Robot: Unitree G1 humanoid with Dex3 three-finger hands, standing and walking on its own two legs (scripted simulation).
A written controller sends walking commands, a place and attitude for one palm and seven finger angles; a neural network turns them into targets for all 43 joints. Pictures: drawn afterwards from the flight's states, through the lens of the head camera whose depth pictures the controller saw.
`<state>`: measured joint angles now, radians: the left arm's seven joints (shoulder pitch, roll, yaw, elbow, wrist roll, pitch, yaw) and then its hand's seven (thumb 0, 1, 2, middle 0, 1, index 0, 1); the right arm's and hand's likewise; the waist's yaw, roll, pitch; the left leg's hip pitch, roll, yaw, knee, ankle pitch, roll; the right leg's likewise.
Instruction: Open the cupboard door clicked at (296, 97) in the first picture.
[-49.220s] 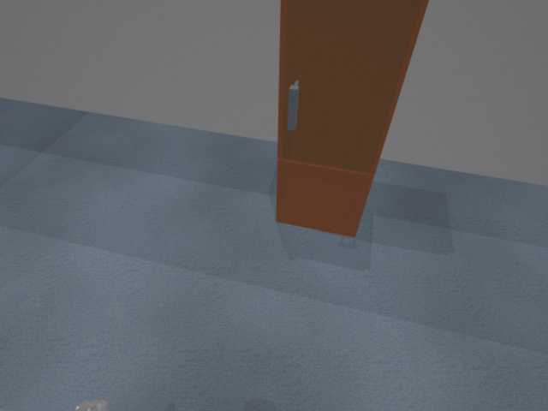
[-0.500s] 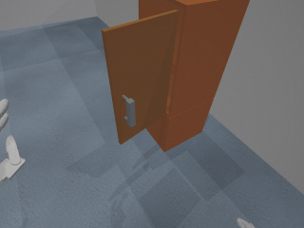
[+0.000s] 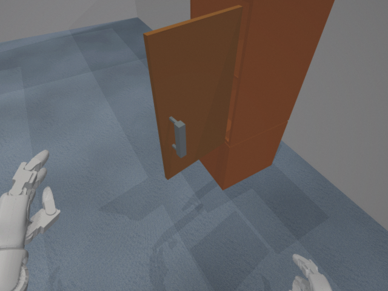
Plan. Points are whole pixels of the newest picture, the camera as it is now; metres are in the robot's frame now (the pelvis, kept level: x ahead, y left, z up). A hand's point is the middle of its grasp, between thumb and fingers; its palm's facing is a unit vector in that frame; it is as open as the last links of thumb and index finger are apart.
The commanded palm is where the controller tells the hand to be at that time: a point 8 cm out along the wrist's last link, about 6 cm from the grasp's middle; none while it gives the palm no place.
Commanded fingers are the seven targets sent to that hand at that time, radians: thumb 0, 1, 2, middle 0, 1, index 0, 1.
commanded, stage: let the arm hang, fingers relaxed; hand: left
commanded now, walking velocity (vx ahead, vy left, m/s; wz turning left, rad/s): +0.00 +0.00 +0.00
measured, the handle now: (176, 136) +0.61 +0.11 -0.09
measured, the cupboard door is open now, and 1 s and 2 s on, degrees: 100 100 100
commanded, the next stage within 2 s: look to check the result in 1.04 s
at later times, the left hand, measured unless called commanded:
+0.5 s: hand out of the picture -0.04 +0.19 -0.16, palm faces +0.05 -0.97 -0.24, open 7.2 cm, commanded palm none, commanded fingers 0.00 0.90 0.90 -0.20 -0.30 -0.20 -0.30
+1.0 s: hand out of the picture -0.01 +0.16 -0.17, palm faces +0.06 -0.98 -0.18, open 7.3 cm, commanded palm none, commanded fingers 0.00 0.90 0.90 -0.20 -0.30 -0.20 -0.30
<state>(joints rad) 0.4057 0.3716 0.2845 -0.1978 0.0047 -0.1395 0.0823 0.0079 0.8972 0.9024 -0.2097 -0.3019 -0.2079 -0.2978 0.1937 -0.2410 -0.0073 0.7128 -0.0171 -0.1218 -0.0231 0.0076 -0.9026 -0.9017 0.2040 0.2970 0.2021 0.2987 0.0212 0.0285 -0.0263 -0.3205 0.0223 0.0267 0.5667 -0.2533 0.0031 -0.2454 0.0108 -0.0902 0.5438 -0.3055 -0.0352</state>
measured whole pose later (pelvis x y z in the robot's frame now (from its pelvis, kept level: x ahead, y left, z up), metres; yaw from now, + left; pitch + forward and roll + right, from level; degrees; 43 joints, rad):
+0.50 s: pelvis -0.01 +0.00 +0.01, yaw +1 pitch -2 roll -1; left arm 0.31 0.19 0.02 1.13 0.00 0.02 0.03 0.00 0.94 0.90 -0.21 -0.30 -0.20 -0.30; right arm 0.29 -0.14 0.01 1.12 -0.02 0.03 -0.02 0.00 -0.91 -0.90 0.20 0.30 0.20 0.30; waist 0.00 0.02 0.09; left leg -0.23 0.02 0.01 0.44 -0.18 0.00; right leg -0.15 0.01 -0.11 0.41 -0.23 -0.04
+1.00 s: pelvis -0.01 +0.00 +0.01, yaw +0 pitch -2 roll +0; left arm 0.27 0.13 0.02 1.14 0.00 0.00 0.03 0.01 0.92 0.90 -0.21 -0.30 -0.20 -0.30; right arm 0.29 -0.12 0.00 1.14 -0.03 0.01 -0.03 0.00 -0.91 -0.90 0.20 0.30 0.20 0.30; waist -0.01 0.01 0.04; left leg -0.22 0.02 0.02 0.42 -0.17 0.00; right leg -0.15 0.01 -0.10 0.42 -0.24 -0.04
